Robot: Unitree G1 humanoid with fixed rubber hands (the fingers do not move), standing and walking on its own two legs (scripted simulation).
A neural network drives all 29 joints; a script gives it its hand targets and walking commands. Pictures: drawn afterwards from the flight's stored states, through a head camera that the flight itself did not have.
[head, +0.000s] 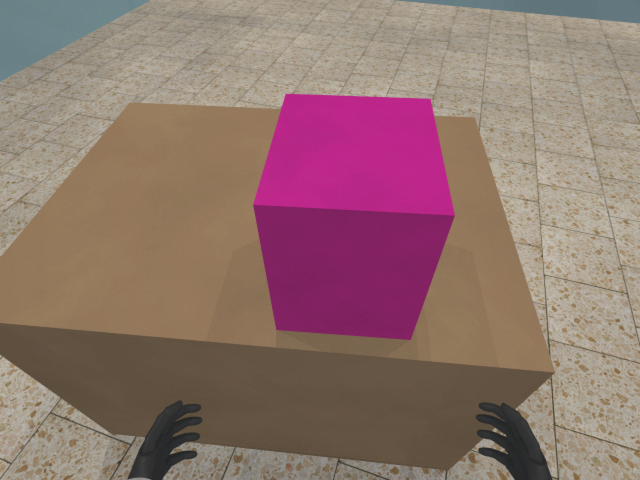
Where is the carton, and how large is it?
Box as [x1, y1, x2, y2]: [253, 94, 454, 339]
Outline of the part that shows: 286,94 253,204 276,329 410,339 454,216 430,99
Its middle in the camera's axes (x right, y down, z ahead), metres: +0.05 -0.04 +0.62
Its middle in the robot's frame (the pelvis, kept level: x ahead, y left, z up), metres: +0.49 -0.01 +0.04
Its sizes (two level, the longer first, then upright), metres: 0.254 0.222 0.284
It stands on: a pedestal, 0.68 m high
